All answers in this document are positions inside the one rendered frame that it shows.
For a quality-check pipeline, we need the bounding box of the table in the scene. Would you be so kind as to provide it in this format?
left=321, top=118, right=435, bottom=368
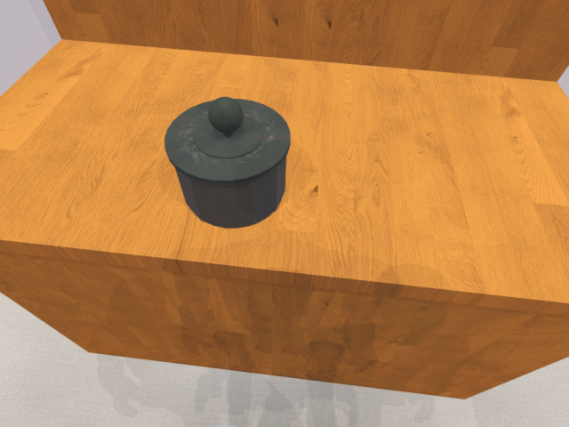
left=0, top=0, right=569, bottom=399

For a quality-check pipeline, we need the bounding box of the knob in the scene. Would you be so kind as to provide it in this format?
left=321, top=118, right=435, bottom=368
left=208, top=97, right=244, bottom=133

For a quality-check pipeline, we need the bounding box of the lid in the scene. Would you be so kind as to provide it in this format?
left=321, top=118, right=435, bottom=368
left=164, top=99, right=291, bottom=185

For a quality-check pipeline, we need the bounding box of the pot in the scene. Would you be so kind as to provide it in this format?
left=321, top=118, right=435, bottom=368
left=175, top=157, right=286, bottom=228

